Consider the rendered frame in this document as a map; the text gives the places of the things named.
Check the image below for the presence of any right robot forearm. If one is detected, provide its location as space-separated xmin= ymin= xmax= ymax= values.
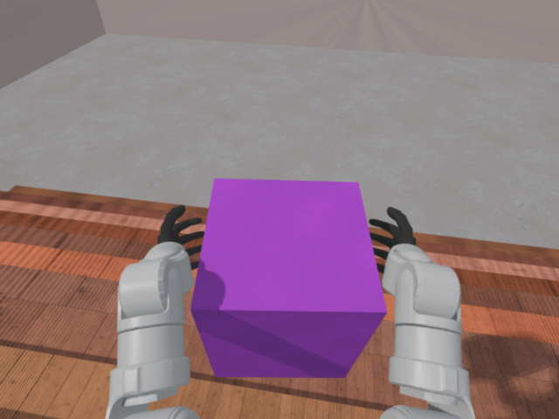
xmin=381 ymin=244 xmax=475 ymax=419

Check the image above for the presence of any left robot hand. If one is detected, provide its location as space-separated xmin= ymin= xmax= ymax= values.
xmin=157 ymin=205 xmax=204 ymax=270

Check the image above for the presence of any left robot forearm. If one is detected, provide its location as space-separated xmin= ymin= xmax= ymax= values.
xmin=106 ymin=242 xmax=195 ymax=419

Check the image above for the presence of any carton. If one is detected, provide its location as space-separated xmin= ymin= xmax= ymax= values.
xmin=190 ymin=178 xmax=387 ymax=378

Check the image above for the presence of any right robot hand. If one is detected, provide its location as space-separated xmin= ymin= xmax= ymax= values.
xmin=369 ymin=207 xmax=416 ymax=273

